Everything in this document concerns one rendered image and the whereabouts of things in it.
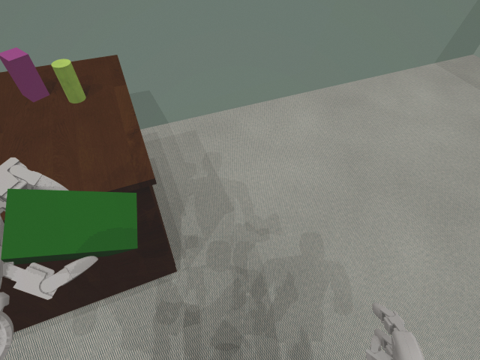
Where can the table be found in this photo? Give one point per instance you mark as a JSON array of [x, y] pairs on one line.
[[95, 145]]

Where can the robot right hand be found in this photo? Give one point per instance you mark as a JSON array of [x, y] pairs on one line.
[[402, 345]]

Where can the sponge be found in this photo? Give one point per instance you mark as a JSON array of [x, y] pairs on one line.
[[52, 225]]

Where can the robot left hand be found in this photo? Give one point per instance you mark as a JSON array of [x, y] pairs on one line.
[[36, 279]]

